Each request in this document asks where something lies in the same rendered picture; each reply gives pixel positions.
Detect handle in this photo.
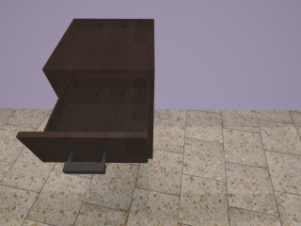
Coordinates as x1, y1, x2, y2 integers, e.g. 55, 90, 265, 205
62, 151, 107, 174

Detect drawer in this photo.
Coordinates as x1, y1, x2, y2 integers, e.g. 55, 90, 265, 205
16, 77, 150, 163

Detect cabinet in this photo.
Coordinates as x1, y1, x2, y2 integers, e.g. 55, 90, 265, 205
42, 18, 155, 159

